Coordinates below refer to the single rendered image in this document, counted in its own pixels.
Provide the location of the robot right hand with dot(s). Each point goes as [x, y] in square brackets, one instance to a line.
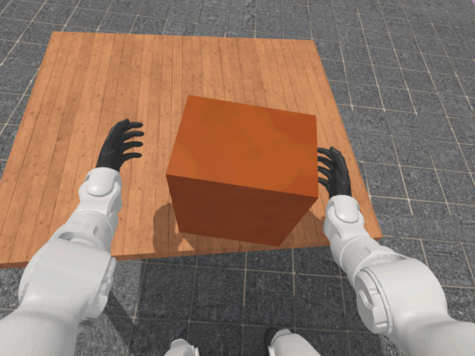
[338, 182]

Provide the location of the robot right upper arm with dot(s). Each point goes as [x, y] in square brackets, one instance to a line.
[403, 301]

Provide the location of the robot left upper arm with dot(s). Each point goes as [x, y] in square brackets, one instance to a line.
[72, 282]

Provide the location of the robot left hand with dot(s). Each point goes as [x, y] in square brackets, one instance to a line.
[111, 154]

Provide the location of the right robot shin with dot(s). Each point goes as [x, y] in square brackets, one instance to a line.
[281, 332]

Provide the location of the right robot forearm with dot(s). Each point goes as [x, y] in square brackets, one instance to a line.
[351, 246]

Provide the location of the carton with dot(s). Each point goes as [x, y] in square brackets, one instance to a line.
[242, 172]

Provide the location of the table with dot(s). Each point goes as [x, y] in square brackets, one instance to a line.
[88, 82]

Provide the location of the right robot thigh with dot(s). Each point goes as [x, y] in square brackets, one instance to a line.
[291, 344]

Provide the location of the left robot forearm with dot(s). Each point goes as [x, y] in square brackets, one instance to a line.
[93, 223]

